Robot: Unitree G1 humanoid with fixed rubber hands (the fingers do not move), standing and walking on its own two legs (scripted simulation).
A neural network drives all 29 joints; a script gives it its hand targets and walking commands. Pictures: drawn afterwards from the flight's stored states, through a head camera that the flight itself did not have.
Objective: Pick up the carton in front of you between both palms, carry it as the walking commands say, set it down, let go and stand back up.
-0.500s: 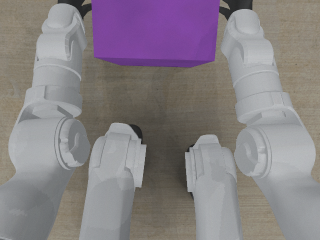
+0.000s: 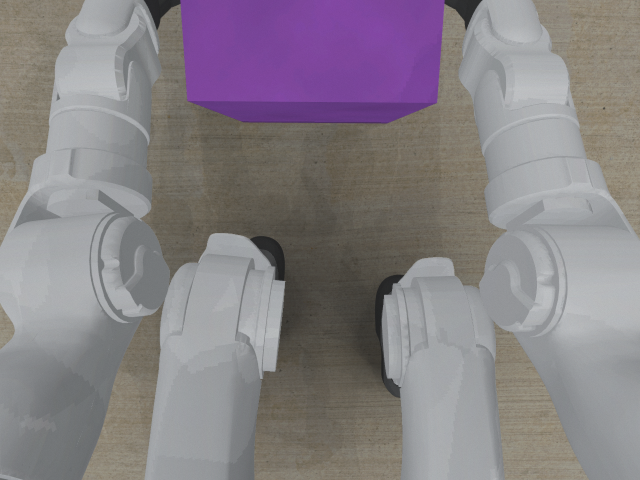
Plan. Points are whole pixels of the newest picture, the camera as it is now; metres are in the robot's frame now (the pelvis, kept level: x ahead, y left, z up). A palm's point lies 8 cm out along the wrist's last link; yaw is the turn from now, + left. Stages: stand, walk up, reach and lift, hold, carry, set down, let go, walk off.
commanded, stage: set down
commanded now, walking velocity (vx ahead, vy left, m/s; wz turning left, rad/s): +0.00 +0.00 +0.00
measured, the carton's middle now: (314, 19) +0.55 +0.09 -0.25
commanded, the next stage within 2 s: let go in 1.64 s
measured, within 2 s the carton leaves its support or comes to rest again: neither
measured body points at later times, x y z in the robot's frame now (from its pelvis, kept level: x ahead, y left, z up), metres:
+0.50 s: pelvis +0.00 +0.00 +0.00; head +0.39 +0.03 +0.21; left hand +0.53 +0.27 -0.21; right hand +0.57 -0.10 -0.21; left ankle +0.13 +0.13 -0.34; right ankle +0.10 -0.11 -0.34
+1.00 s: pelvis +0.00 +0.01 +0.07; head +0.35 +0.05 +0.35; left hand +0.55 +0.28 -0.05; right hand +0.59 -0.10 -0.05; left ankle +0.13 +0.13 -0.34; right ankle +0.10 -0.11 -0.34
